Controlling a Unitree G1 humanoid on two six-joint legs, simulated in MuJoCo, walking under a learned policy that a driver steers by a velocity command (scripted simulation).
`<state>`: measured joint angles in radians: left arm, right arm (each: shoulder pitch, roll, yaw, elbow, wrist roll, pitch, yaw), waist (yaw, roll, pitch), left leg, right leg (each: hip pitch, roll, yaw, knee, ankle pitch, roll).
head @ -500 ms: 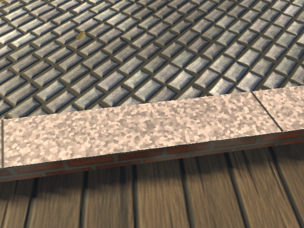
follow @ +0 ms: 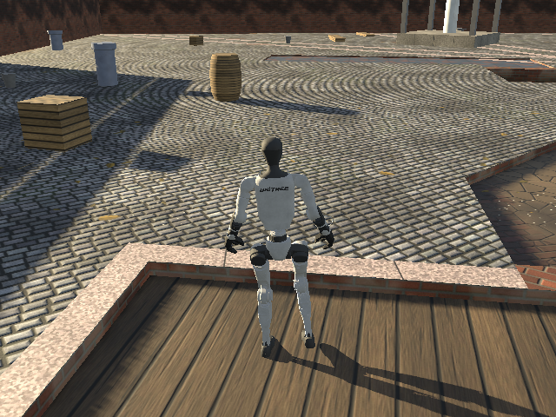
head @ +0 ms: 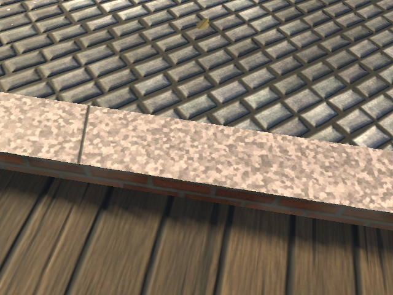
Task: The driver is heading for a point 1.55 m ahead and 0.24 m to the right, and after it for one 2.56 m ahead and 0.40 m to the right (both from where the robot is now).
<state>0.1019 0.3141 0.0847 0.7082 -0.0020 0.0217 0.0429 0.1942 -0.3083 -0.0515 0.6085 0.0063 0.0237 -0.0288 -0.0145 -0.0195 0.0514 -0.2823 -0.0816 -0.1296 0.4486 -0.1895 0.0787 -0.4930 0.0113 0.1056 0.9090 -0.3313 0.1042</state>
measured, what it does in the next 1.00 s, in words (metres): walks ahead: right foot, then left foot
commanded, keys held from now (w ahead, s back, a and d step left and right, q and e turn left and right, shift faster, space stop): q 0.02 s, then w+q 0.02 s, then w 0.32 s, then w+e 0.48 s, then e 0.16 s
